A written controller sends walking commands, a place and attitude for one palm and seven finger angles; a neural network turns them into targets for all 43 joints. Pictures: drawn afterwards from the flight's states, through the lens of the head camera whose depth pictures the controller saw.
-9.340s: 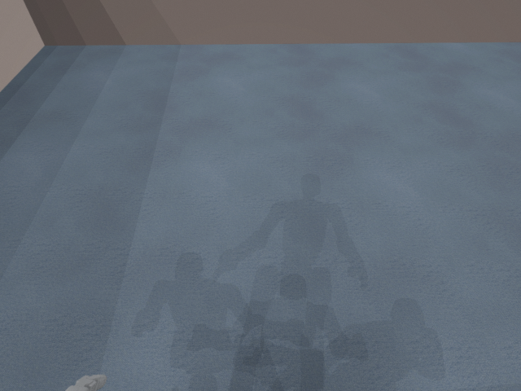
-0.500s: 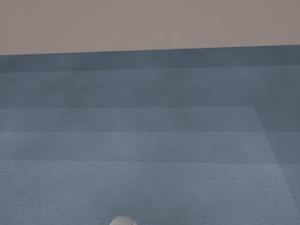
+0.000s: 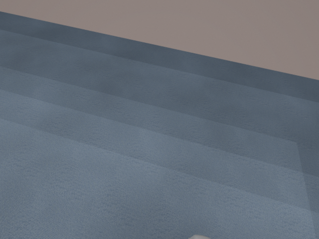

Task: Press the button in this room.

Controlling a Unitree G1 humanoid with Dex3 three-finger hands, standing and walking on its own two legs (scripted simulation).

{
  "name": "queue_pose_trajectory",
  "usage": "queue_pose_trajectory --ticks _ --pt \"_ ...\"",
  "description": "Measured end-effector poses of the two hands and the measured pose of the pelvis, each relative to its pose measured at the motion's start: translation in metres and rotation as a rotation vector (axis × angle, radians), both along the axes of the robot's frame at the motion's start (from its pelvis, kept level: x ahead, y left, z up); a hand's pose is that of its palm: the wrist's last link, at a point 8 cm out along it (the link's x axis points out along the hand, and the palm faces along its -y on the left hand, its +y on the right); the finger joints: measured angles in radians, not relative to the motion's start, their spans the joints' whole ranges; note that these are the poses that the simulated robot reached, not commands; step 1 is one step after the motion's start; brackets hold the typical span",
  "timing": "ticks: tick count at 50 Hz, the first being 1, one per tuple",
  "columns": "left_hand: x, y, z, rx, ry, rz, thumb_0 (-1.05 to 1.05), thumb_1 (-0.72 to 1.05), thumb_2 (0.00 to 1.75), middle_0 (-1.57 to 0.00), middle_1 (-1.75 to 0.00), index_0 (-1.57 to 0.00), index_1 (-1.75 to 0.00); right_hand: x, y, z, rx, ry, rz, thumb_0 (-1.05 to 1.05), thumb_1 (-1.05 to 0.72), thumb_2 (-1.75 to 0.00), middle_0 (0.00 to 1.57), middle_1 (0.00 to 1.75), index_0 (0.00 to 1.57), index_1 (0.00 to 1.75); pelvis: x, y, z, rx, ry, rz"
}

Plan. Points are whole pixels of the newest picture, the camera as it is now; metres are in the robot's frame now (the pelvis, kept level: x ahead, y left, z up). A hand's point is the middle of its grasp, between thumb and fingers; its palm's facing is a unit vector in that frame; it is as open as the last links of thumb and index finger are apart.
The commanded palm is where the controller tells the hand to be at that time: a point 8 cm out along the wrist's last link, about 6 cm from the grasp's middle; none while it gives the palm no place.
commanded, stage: turn or walk to find it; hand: left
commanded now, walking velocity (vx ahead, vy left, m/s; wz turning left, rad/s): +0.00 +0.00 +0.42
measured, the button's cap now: out of the picture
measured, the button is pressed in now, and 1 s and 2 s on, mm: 0 0 0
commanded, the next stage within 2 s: none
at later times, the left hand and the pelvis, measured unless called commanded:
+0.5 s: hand out of the picture +0.02 +0.14 -0.15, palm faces +0.23 -0.94 -0.26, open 7.4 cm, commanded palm none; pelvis -0.02 -0.06 +0.00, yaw +13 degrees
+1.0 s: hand out of the picture -0.10 +0.21 -0.17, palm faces +0.45 -0.86 -0.24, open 7.4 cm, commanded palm none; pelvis -0.06 -0.01 +0.00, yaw +24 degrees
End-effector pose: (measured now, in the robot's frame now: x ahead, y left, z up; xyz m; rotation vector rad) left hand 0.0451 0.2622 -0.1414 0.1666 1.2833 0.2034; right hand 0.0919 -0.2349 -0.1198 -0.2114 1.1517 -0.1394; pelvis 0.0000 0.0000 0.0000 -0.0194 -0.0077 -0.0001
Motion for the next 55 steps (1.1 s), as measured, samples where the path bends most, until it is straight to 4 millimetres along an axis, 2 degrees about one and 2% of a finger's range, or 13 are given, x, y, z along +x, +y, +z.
queue_pose_trajectory --ticks 6,12,15,19,25,28,31,37,40,43,48,51,55 --pt "0.024 -0.013 0.01 0.019 -0.082 -0.007 0.0 0.91 0.9 -0.2 -0.3 -0.2 -0.3 -0.027 -0.01 -0.012 0.027 0.062 -0.011 0.0 -0.9 -0.9 0.21 0.3 0.21 0.29 -0.006 -0.012 -0.001 0.012 0.005 0.043" --pt "0.036 -0.045 0.018 0.046 -0.165 -0.015 0.0 0.9 0.9 -0.2 -0.3 -0.2 -0.3 -0.058 -0.04 -0.036 0.056 0.146 -0.021 0.0 -0.9 -0.9 0.21 0.3 0.21 0.29 -0.013 -0.039 -0.011 0.04 0.014 0.092" --pt "0.025 -0.061 0.023 0.059 -0.183 -0.002 0.0 0.9 0.9 -0.2 -0.3 -0.2 -0.3 -0.066 -0.056 -0.045 0.061 0.182 -0.012 0.0 -0.9 -0.9 0.2 0.3 0.2 0.29 -0.018 -0.05 -0.012 0.035 0.001 0.13" --pt "-0.004 -0.074 0.029 0.058 -0.158 0.06 0.0 0.9 0.9 -0.21 -0.3 -0.2 -0.3 -0.064 -0.071 -0.041 0.056 0.21 0.023 0.01 -0.9 -0.9 0.2 0.3 0.2 0.29 -0.02 -0.058 -0.005 0.054 -0.006 0.172" --pt "-0.049 -0.083 0.024 0.041 -0.1 0.156 0.0 0.9 0.9 -0.21 -0.3 -0.2 -0.3 -0.053 -0.078 -0.034 0.031 0.224 0.091 0.01 -0.91 -0.9 0.2 0.3 0.2 0.29 -0.023 -0.063 -0.001 0.054 -0.006 0.236" --pt "-0.074 -0.08 0.019 0.035 -0.067 0.205 0.0 0.91 0.9 -0.21 -0.3 -0.2 -0.3 -0.041 -0.072 -0.031 0.013 0.225 0.138 0.01 -0.91 -0.9 0.2 0.3 0.2 0.29 -0.026 -0.06 -0.002 0.051 -0.003 0.266" --pt "-0.102 -0.074 0.011 0.024 -0.027 0.253 0.0 0.91 0.9 -0.21 -0.3 -0.2 -0.3 -0.023 -0.059 -0.028 -0.004 0.202 0.193 0.01 -0.91 -0.9 0.2 0.3 0.2 0.29 -0.031 -0.054 -0.004 0.047 -0.001 0.295" --pt "-0.163 -0.05 -0.017 -0.013 0.049 0.359 0.0 0.9 0.9 -0.21 -0.3 -0.2 -0.3 0.021 -0.011 -0.021 -0.034 0.07 0.317 0.01 -0.91 -0.9 0.2 0.3 0.2 0.29 -0.046 -0.029 -0.018 0.017 0.0 0.353" --pt "-0.184 -0.038 -0.022 -0.021 0.097 0.39 0.0 0.9 0.9 -0.21 -0.3 -0.2 -0.3 0.032 0.014 -0.012 -0.03 0.009 0.358 0.0 -0.91 -0.9 0.2 0.3 0.2 0.29 -0.052 -0.021 -0.017 0.025 -0.007 0.356" --pt "-0.19 -0.03 -0.016 -0.026 0.101 0.408 0.0 0.91 0.9 -0.2 -0.3 -0.2 -0.3 0.034 0.03 -0.002 -0.028 -0.015 0.384 0.0 -0.9 -0.9 0.2 0.3 0.2 0.29 -0.056 -0.015 -0.009 0.007 -0.008 0.377" --pt "-0.181 -0.019 -0.003 -0.011 0.028 0.422 0.0 0.91 0.9 -0.2 -0.3 -0.2 -0.3 0.028 0.043 0.001 -0.013 0.0 0.418 0.0 -0.9 -0.9 0.2 0.3 0.2 0.29 -0.061 -0.011 -0.001 -0.001 -0.002 0.415" --pt "-0.171 -0.017 0.002 0.006 -0.011 0.424 0.0 0.91 0.9 -0.2 -0.3 -0.2 -0.3 0.021 0.042 -0.003 0.0 0.017 0.42 0.0 -0.9 -0.9 0.21 0.3 0.21 0.29 -0.063 -0.014 0.0 0.005 0.004 0.433" --pt "-0.155 -0.02 0.008 0.029 -0.054 0.419 0.0 0.91 0.9 -0.2 -0.3 -0.2 -0.3 0.008 0.03 -0.011 0.013 0.055 0.412 0.0 -0.9 -0.9 0.21 0.3 0.21 0.29 -0.063 -0.022 -0.002 0.014 0.008 0.46"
